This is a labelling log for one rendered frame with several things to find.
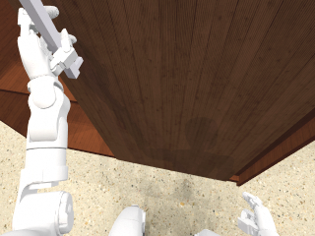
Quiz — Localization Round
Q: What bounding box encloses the left robot upper arm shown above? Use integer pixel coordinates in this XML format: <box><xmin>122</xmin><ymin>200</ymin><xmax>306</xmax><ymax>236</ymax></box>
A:
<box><xmin>0</xmin><ymin>191</ymin><xmax>74</xmax><ymax>236</ymax></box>

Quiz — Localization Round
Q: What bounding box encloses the wardrobe door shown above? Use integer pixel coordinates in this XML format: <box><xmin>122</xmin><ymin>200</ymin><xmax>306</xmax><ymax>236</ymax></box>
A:
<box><xmin>234</xmin><ymin>107</ymin><xmax>315</xmax><ymax>176</ymax></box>
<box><xmin>8</xmin><ymin>0</ymin><xmax>315</xmax><ymax>182</ymax></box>

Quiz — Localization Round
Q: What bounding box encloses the robot right hand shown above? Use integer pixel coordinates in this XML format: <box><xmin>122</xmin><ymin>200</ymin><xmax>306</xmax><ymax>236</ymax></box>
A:
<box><xmin>237</xmin><ymin>192</ymin><xmax>277</xmax><ymax>236</ymax></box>

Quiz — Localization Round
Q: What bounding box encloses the handle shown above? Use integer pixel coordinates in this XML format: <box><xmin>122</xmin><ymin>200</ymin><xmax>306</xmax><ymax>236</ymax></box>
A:
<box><xmin>19</xmin><ymin>0</ymin><xmax>84</xmax><ymax>79</ymax></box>

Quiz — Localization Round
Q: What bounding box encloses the left robot forearm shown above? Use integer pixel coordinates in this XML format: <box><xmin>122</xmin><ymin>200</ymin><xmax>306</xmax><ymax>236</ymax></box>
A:
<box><xmin>12</xmin><ymin>76</ymin><xmax>71</xmax><ymax>231</ymax></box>

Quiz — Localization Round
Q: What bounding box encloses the robot left thigh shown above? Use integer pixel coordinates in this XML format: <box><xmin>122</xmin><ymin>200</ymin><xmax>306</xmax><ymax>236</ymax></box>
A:
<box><xmin>108</xmin><ymin>206</ymin><xmax>146</xmax><ymax>236</ymax></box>

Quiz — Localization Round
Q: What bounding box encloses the robot left hand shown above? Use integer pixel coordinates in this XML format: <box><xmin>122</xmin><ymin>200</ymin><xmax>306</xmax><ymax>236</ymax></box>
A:
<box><xmin>18</xmin><ymin>6</ymin><xmax>78</xmax><ymax>80</ymax></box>

